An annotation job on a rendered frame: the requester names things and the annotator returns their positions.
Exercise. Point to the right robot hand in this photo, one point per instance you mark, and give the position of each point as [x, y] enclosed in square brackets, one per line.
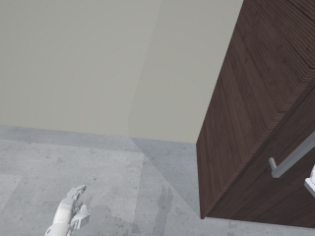
[310, 182]

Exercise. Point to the wardrobe door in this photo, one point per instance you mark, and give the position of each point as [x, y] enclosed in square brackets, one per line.
[255, 195]

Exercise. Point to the robot left forearm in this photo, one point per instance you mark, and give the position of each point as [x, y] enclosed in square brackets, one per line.
[59, 229]

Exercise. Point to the handle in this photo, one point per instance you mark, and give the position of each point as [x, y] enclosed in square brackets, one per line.
[300, 151]

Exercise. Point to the left robot hand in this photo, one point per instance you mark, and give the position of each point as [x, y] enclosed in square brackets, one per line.
[68, 208]

